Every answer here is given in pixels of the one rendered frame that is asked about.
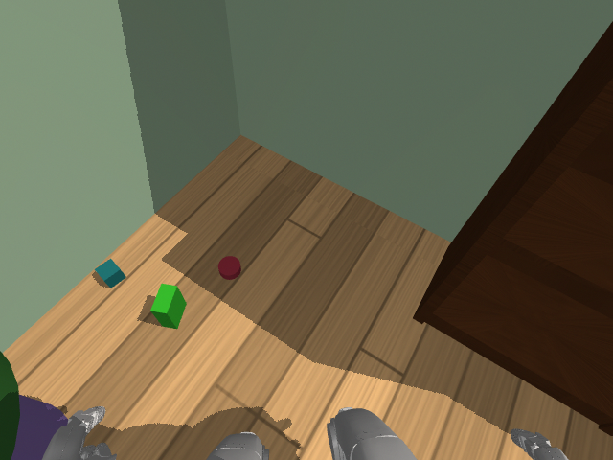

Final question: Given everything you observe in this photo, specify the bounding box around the bookshelf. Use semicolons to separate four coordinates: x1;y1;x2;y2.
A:
413;21;613;436

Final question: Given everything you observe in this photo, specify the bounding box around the left robot hand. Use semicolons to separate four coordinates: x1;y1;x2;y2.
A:
42;406;117;460

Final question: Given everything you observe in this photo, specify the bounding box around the right robot hand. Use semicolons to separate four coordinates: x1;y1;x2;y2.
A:
511;428;568;460

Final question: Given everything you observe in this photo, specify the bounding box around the potted plant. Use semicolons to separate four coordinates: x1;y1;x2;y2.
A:
0;351;68;460

